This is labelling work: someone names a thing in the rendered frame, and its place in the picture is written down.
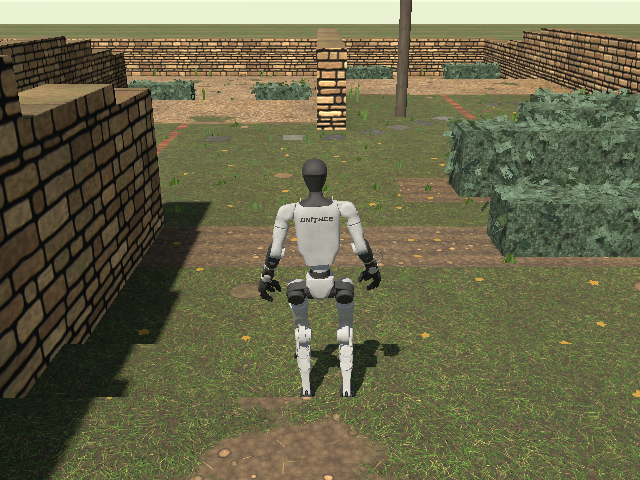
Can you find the right robot hand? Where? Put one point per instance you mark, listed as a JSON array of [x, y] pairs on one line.
[[366, 276]]

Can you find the right robot upper arm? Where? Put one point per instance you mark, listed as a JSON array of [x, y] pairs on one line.
[[348, 210]]

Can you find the robot right forearm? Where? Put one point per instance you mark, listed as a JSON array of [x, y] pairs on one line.
[[369, 260]]

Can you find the robot left forearm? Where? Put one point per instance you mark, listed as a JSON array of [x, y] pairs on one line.
[[269, 266]]

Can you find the humanoid robot head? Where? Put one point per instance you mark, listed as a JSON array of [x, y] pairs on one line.
[[314, 172]]

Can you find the left robot upper arm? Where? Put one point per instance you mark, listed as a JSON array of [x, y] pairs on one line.
[[285, 213]]

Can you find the left robot hand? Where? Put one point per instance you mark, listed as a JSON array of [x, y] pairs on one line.
[[263, 286]]

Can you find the right robot thigh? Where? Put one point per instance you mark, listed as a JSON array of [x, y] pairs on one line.
[[344, 297]]

